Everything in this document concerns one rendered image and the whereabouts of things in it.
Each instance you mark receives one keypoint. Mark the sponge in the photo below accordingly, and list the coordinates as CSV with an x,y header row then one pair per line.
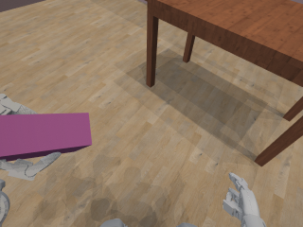
x,y
24,136

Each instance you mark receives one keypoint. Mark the robot right hand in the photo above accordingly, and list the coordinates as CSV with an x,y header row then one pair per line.
x,y
243,203

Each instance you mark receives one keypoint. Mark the table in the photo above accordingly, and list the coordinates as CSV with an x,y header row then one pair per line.
x,y
268,33

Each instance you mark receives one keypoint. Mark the robot left hand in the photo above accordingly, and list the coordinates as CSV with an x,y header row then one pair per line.
x,y
22,169

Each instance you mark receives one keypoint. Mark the right robot forearm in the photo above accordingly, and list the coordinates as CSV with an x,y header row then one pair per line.
x,y
252,221

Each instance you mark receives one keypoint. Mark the left robot forearm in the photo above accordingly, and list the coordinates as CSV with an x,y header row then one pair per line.
x,y
4,203

